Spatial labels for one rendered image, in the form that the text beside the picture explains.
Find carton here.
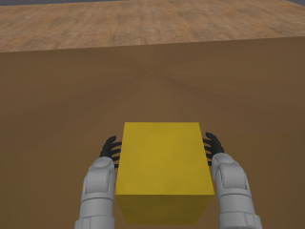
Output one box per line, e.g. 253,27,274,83
114,122,215,225

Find robot left hand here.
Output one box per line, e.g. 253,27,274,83
100,135,122,169

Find robot right hand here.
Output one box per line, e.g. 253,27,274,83
202,133,224,167

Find left robot forearm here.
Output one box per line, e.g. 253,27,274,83
74,156,115,229

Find right robot forearm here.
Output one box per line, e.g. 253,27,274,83
212,153,263,229

